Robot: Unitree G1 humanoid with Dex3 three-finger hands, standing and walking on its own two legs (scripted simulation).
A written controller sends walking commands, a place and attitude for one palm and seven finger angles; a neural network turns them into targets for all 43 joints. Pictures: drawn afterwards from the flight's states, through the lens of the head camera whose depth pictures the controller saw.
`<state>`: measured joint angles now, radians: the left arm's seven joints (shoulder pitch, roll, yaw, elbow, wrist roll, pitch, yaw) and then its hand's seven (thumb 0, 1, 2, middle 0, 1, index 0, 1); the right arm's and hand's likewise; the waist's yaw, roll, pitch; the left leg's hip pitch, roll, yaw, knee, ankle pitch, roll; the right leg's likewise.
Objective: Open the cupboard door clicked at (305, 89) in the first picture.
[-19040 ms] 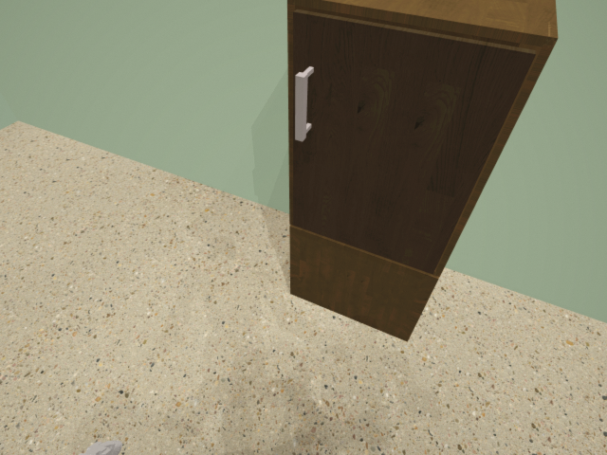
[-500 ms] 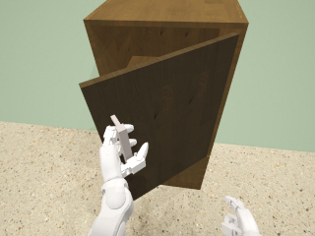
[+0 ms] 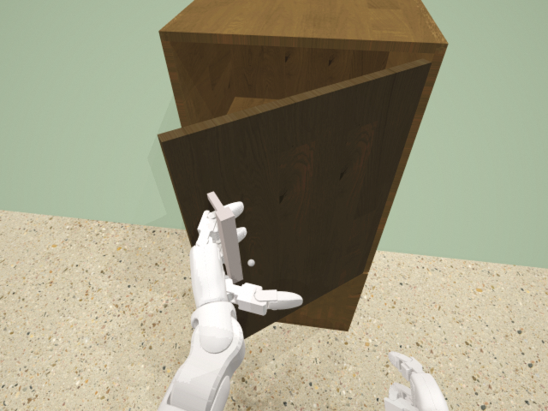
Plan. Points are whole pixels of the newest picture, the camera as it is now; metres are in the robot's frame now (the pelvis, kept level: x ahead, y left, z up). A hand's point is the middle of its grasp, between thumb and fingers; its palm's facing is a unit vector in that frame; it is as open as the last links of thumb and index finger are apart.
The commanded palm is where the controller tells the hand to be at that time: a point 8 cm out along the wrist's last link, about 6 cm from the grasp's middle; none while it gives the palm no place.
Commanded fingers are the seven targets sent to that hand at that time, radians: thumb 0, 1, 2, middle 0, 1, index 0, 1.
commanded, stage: open thumb and fingers to let go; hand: left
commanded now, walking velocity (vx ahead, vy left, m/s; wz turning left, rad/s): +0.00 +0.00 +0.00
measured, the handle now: (225, 239) +0.33 +0.10 +0.10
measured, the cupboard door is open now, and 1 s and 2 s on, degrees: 38 41 41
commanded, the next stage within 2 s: slide the hand sideways off the handle in 0.02 s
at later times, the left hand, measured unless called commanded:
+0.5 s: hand (250, 293) +0.25 +0.05 +0.10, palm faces -0.18 -0.98 +0.01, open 16.0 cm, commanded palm +0.22 +0.11 +0.09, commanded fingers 0.00 -0.50 0.30 -0.15 -0.30 -0.15 -0.30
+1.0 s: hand (209, 322) +0.21 +0.10 +0.09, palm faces -0.07 -1.00 -0.05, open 16.1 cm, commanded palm +0.18 +0.17 +0.09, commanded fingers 0.00 -0.50 0.30 -0.15 -0.30 -0.15 -0.30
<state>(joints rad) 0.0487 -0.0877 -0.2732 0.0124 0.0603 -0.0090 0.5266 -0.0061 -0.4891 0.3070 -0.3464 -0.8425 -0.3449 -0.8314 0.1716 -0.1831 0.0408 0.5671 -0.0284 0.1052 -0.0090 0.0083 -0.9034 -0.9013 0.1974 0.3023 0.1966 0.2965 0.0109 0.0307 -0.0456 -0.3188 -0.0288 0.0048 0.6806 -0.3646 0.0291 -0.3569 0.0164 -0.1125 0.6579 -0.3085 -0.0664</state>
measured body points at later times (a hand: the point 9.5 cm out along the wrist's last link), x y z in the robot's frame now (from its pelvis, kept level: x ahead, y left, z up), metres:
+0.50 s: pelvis +0.00 +0.02 +0.00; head -0.02 +0.01 +0.45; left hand +0.25 +0.11 +0.10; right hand +0.17 -0.19 -0.08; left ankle +0.00 +0.10 -0.72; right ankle +0.03 -0.08 -0.72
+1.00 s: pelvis +0.01 -0.01 -0.01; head +0.01 -0.02 +0.44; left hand +0.21 +0.15 +0.09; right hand +0.20 -0.23 -0.07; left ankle +0.00 +0.10 -0.72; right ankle +0.03 -0.08 -0.72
